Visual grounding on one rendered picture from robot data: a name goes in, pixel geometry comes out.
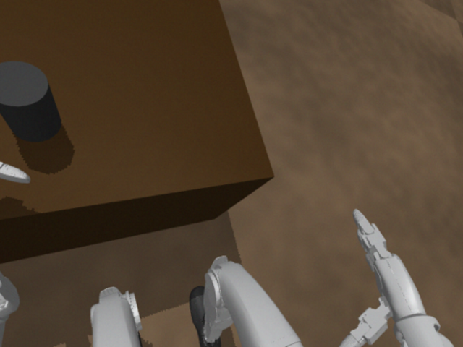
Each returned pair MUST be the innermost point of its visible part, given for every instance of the can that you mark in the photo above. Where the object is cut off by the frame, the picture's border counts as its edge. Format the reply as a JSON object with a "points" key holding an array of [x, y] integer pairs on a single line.
{"points": [[26, 102]]}

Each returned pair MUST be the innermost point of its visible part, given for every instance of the left robot arm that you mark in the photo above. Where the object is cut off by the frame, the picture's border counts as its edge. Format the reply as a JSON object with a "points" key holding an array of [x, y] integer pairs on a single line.
{"points": [[9, 302]]}

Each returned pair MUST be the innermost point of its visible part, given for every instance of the right robot foot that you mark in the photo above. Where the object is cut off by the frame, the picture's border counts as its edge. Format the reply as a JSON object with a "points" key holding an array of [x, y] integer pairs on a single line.
{"points": [[198, 316]]}

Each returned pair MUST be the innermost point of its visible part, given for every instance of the right robot hand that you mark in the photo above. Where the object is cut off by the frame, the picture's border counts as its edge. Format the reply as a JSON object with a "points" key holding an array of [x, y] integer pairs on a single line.
{"points": [[399, 296]]}

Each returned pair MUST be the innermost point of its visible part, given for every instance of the right robot arm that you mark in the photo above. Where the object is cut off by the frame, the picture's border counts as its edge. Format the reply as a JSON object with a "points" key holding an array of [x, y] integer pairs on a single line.
{"points": [[420, 330]]}

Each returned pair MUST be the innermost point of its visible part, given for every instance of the left robot hand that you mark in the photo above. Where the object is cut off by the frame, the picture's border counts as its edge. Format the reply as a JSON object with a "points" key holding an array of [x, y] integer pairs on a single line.
{"points": [[11, 173]]}

